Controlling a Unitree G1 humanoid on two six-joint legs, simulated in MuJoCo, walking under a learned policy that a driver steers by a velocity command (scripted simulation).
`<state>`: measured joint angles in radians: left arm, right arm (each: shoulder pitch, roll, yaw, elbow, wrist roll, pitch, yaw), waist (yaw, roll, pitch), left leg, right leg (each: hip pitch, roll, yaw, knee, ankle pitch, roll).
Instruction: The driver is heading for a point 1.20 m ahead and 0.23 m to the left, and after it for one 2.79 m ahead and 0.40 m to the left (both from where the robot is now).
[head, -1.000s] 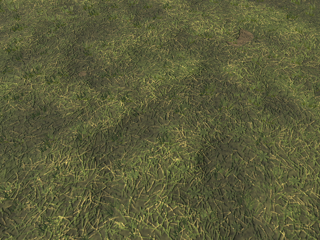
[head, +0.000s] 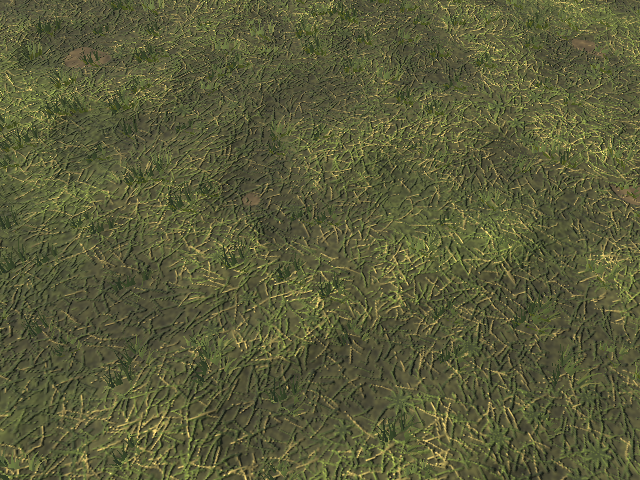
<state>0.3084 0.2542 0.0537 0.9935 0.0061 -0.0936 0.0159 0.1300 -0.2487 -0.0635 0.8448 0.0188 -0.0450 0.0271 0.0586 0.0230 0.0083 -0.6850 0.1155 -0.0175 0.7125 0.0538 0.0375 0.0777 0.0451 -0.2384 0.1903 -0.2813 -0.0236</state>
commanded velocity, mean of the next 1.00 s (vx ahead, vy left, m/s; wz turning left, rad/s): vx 0.50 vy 0.00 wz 0.44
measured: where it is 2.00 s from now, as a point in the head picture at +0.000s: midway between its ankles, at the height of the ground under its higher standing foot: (216, 284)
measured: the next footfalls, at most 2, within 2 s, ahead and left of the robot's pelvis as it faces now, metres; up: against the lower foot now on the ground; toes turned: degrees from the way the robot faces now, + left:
left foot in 0.12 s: +0.25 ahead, +0.13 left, +0.00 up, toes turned +8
right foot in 0.60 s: +0.57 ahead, -0.01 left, +0.00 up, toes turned +24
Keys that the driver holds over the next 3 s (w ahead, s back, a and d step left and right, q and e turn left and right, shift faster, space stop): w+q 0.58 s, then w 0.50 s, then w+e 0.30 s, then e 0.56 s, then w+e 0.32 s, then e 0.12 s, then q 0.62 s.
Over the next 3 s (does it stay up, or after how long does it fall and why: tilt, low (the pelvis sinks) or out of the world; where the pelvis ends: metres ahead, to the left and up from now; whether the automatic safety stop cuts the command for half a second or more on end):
stays up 1.10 0.28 -0.01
